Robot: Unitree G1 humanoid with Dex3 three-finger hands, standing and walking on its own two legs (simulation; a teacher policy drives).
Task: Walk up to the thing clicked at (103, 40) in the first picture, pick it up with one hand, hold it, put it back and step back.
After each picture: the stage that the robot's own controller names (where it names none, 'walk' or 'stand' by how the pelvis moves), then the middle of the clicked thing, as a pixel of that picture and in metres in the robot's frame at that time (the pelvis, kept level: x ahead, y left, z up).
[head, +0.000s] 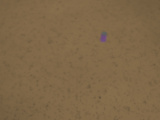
stand; (103, 36) +1.52 -0.21 -0.72
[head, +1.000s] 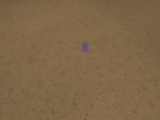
walk; (85, 47) +1.40 +0.13 -0.69
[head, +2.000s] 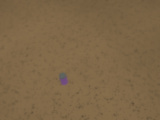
walk; (63, 78) +0.86 +0.32 -0.71
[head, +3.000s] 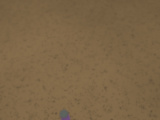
walk; (64, 116) +0.50 +0.23 -0.71
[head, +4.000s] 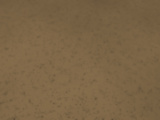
stand; out of the picture +0.39 +0.22 -0.72
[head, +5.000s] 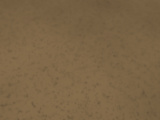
stand; out of the picture +0.37 +0.20 -0.73
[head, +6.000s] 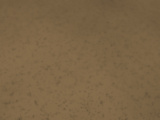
stand; out of the picture +0.37 +0.20 -0.73
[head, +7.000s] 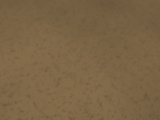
stand; out of the picture +0.37 +0.20 -0.73
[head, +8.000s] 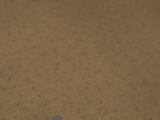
go down; out of the picture +0.39 +0.19 -0.71
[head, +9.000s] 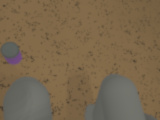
go down; (12, 53) +0.45 +0.26 -0.29
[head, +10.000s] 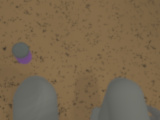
close in; (22, 53) +0.44 +0.26 -0.29
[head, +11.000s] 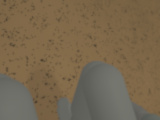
close in; out of the picture +0.42 +0.31 -0.22
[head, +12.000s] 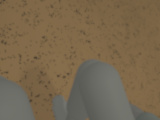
close; out of the picture +0.41 +0.31 -0.22
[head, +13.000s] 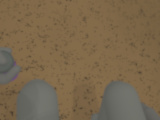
lift; (4, 67) +0.35 +0.28 -0.08
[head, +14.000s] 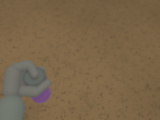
hold; (37, 86) +0.33 +0.17 +0.04
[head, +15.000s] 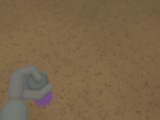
hold; (40, 89) +0.33 +0.17 +0.00
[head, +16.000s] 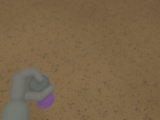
hold; (42, 92) +0.33 +0.17 -0.01
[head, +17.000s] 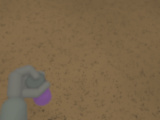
crouch; (39, 89) +0.34 +0.17 -0.05
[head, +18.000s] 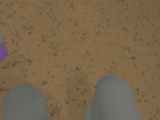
lower; out of the picture +0.46 +0.27 -0.12
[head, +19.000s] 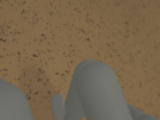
lower; out of the picture +0.41 +0.33 -0.23
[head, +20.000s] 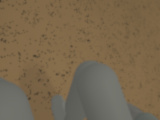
lower; out of the picture +0.41 +0.33 -0.23
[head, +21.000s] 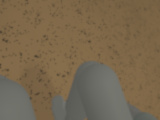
lower; out of the picture +0.40 +0.33 -0.23
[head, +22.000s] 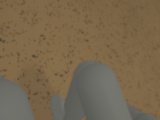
lower; out of the picture +0.40 +0.33 -0.23
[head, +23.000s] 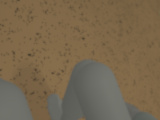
open; out of the picture +0.41 +0.32 -0.23
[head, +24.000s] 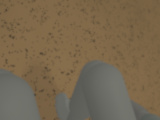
stand; out of the picture +0.40 +0.31 -0.23
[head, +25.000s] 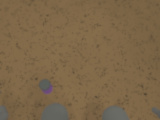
walk; (46, 86) +0.42 +0.23 -0.51
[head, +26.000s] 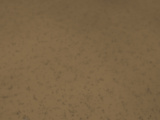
stand; out of the picture +0.38 +0.20 -0.67
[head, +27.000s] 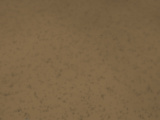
stand; out of the picture +0.39 +0.20 -0.67
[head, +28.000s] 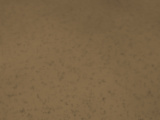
stand; out of the picture +0.39 +0.20 -0.70
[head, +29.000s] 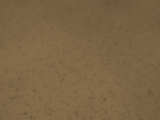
stand; out of the picture +0.40 +0.20 -0.72
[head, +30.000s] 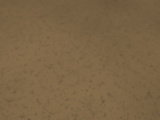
stand; out of the picture +0.36 +0.20 -0.73
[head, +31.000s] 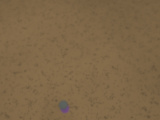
walk; (64, 106) +0.44 +0.20 -0.71
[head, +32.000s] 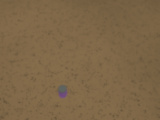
walk; (62, 91) +0.60 +0.13 -0.71
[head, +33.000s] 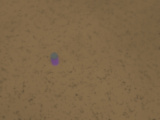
walk; (54, 59) +0.86 +0.27 -0.70
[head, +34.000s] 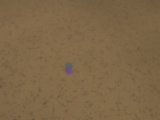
stand; (68, 68) +0.98 +0.19 -0.71
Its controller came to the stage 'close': yes
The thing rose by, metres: 0.70
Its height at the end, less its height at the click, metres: +0.00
